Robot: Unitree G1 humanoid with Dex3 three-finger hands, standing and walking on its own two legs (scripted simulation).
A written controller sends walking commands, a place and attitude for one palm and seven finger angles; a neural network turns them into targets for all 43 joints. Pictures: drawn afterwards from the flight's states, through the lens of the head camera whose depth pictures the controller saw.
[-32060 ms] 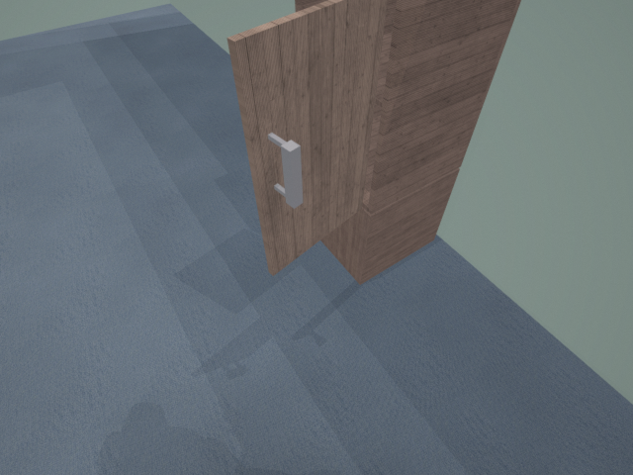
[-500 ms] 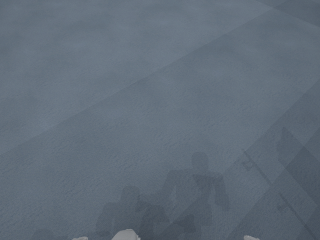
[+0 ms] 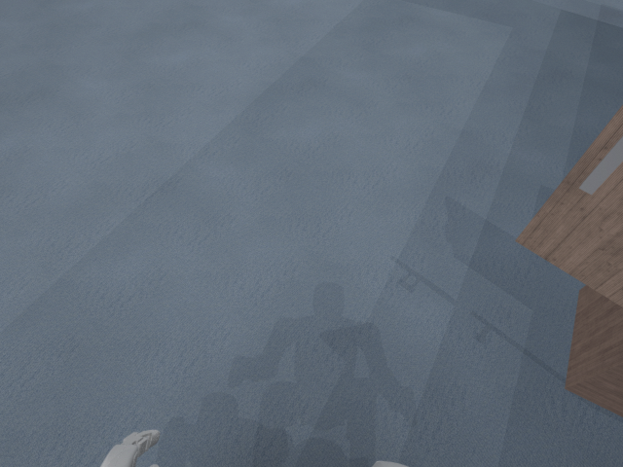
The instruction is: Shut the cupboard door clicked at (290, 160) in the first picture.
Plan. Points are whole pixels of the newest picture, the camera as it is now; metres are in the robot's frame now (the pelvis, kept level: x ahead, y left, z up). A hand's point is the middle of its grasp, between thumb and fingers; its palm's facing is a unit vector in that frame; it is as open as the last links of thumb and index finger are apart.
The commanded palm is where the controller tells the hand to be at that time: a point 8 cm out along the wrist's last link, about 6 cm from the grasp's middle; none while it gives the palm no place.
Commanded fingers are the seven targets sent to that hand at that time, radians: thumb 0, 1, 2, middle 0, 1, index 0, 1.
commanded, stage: turn to face it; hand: left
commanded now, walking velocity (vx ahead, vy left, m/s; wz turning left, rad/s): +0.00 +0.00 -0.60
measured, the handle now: (615, 155) +0.63 -0.52 +0.01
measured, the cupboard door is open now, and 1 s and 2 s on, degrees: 75 75 75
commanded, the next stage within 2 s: take the last steps up to it in 1.14 s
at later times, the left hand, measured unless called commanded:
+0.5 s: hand (197, 451) +0.16 +0.18 -0.17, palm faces -0.21 -0.96 -0.20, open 7.4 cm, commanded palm none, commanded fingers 0.00 0.90 0.90 -0.20 -0.30 -0.20 -0.30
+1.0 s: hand (270, 347) +0.31 +0.08 -0.15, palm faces -0.55 -0.80 -0.25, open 7.4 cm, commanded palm none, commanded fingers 0.00 0.90 0.90 -0.20 -0.30 -0.20 -0.30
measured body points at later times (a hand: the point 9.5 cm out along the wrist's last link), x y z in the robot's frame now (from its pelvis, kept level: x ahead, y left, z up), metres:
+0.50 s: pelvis +0.06 +0.00 +0.00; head +0.11 +0.00 +0.44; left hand +0.17 +0.23 -0.16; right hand +0.12 -0.28 -0.12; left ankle +0.10 +0.11 -0.73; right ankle -0.01 -0.12 -0.73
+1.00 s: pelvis +0.08 -0.01 +0.00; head +0.11 -0.04 +0.44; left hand +0.34 +0.13 -0.13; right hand -0.06 -0.24 -0.15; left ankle +0.10 +0.11 -0.73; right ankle +0.01 -0.10 -0.73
